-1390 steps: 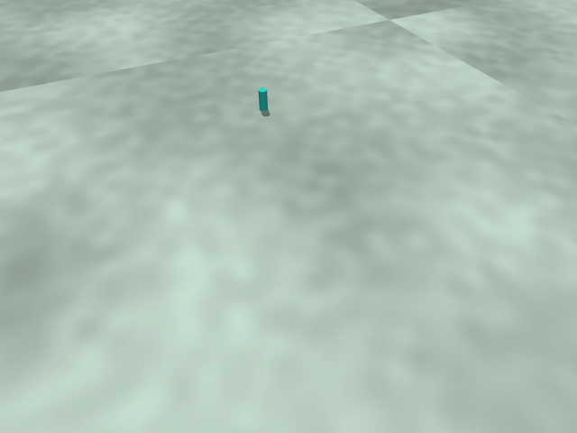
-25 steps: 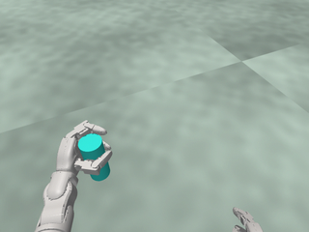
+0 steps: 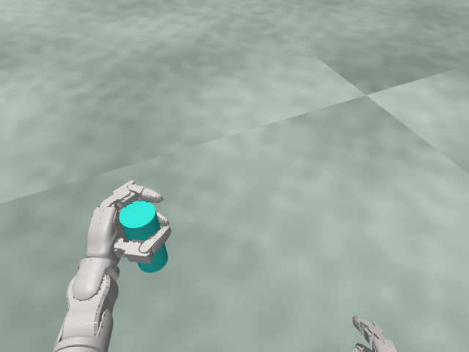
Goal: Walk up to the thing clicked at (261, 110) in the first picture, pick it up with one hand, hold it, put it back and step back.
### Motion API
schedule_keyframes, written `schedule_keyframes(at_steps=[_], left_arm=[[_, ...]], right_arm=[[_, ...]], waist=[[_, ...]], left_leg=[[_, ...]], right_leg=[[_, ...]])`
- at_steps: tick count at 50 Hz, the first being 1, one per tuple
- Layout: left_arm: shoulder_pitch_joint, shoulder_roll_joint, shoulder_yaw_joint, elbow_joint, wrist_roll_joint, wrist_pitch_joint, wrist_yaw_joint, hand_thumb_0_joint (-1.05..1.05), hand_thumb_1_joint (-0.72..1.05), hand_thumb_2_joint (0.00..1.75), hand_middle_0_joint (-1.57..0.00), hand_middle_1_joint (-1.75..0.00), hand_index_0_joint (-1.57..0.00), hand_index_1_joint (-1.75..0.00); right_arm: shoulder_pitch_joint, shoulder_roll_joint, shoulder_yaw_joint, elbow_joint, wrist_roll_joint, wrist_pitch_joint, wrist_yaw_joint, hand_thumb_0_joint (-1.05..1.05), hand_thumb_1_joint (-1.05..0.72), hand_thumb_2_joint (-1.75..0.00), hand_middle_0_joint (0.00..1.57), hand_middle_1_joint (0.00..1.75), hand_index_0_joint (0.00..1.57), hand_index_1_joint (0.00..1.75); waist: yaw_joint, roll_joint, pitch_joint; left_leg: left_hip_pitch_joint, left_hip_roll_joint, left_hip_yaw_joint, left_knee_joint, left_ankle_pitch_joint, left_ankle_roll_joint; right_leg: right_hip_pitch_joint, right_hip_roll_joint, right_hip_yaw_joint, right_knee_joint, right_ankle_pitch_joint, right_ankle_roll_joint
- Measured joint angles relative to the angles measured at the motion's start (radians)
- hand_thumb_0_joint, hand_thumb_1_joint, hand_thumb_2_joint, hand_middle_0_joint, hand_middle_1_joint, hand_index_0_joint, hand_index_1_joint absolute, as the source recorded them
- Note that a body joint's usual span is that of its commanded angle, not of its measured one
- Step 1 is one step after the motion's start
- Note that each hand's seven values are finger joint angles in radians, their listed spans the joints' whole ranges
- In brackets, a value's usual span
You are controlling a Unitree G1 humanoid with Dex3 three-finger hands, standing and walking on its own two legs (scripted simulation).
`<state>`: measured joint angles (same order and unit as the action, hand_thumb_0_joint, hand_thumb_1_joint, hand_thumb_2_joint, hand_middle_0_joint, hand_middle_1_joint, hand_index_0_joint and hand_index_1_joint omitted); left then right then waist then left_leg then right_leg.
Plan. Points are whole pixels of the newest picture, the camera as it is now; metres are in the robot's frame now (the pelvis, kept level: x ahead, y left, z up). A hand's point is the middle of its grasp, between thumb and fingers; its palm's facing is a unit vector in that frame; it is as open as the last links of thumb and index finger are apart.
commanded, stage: crouch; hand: left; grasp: from the side
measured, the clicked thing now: (146, 238) +0.31 +0.17 +0.03
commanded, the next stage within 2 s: none
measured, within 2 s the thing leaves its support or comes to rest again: neither
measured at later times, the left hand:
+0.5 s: hand (153, 253) +0.31 +0.17 -0.03, palm faces +0.02 -1.00 +0.02, open 8.1 cm
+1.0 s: hand (169, 300) +0.31 +0.18 -0.28, palm faces +0.03 -1.00 -0.02, open 8.0 cm
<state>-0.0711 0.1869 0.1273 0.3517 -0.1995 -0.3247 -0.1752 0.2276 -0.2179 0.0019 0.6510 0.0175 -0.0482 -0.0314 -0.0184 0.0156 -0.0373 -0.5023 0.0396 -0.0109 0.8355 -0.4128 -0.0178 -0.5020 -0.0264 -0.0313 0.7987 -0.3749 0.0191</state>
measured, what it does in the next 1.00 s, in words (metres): lowers itself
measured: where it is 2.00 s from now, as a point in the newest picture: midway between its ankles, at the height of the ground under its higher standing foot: outside the picture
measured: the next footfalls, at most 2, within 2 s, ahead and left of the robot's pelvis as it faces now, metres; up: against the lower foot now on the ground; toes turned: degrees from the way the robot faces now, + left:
none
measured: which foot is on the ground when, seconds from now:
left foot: down 0.00-1.00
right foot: down 0.00-1.00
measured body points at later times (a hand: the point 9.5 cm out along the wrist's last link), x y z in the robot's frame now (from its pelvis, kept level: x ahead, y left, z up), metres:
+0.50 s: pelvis -0.01 +0.00 -0.04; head +0.07 +0.01 +0.40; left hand +0.30 +0.22 -0.03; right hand +0.13 -0.25 -0.14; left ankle +0.01 +0.13 -0.70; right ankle +0.02 -0.13 -0.70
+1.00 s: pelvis -0.06 +0.00 -0.25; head +0.12 +0.02 +0.16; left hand +0.30 +0.23 -0.28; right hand +0.11 -0.25 -0.38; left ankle +0.01 +0.13 -0.70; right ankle +0.02 -0.13 -0.70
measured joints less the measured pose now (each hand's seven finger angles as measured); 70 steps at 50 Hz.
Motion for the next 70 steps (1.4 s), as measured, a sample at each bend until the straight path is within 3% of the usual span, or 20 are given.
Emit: schedule_keyframes(at_steps=[12, 19, 32, 37, 53, 70], left_arm=[[0.017, -0.005, -0.002, 0.013, 0.0, -0.02, 0.008, 0.05, -0.1, 1.12, -0.92, -1.1, -0.77, -1.1], [-0.021, -0.015, 0.025, 0.105, 0.007, -0.097, 0.012, 0.05, -0.1, 1.12, -0.92, -1.09, -0.77, -1.09], [-0.118, 0.002, 0.088, 0.333, 0.004, -0.346, -0.048, 0.05, -0.1, 1.12, -0.92, -1.09, -0.77, -1.08], [-0.164, 0.019, 0.095, 0.379, 0.014, -0.409, -0.066, 0.05, -0.1, 1.12, -0.92, -1.08, -0.78, -1.08], [-0.303, 0.036, 0.141, 0.502, 0.049, -0.492, -0.052, 0.05, -0.1, 1.12, -0.93, -1.08, -0.78, -1.08], [-0.397, 0.081, 0.188, 0.613, 0.078, -0.529, -0.038, 0.05, -0.1, 1.12, -0.93, -1.08, -0.78, -1.08]], right_arm=[[-0.001, -0.004, -0.006, -0.004, -0.003, -0.003, 0.009, 0.01, -0.86, -0.89, 0.2, 0.3, 0.2, 0.3], [-0.022, -0.004, -0.013, -0.002, -0.015, -0.018, 0.026, 0.01, -0.85, -0.89, 0.2, 0.3, 0.2, 0.3], [-0.031, -0.038, -0.033, -0.006, -0.047, -0.038, 0.068, 0.01, -0.87, -0.9, 0.2, 0.3, 0.2, 0.3], [-0.062, -0.049, -0.029, -0.001, -0.056, -0.037, 0.077, 0.01, -0.88, -0.9, 0.2, 0.3, 0.2, 0.3], [-0.17, -0.037, -0.008, 0.045, -0.095, -0.032, 0.119, 0.01, -0.9, -0.91, 0.2, 0.3, 0.2, 0.3], [-0.184, -0.057, 0.008, 0.096, -0.122, -0.01, 0.138, 0.01, -0.91, -0.91, 0.2, 0.3, 0.2, 0.3]], waist=[[-0.002, 0.0, 0.001], [-0.01, -0.014, 0.0], [-0.031, -0.027, -0.119], [-0.031, -0.024, -0.152], [-0.024, -0.032, -0.146], [-0.057, -0.045, -0.078]], left_leg=[[-0.024, -0.002, -0.001, 0.014, -0.003, 0.002], [-0.137, -0.002, -0.005, 0.099, -0.027, 0.001], [-0.64, -0.007, -0.025, 0.525, -0.173, -0.003], [-0.862, -0.013, -0.034, 0.722, -0.23, -0.003], [-1.352, -0.028, -0.057, 1.152, -0.289, -0.01], [-1.629, -0.044, -0.083, 1.465, -0.276, -0.013]], right_leg=[[-0.023, -0.002, 0.0, 0.013, -0.002, 0.001], [-0.136, -0.003, 0.0, 0.1, -0.029, 0.0], [-0.638, -0.011, 0.001, 0.524, -0.174, 0.0], [-0.859, -0.016, 0.003, 0.722, -0.233, 0.0], [-1.348, -0.02, 0.012, 1.148, -0.289, -0.004], [-1.617, -0.013, 0.015, 1.443, -0.266, 0.004]])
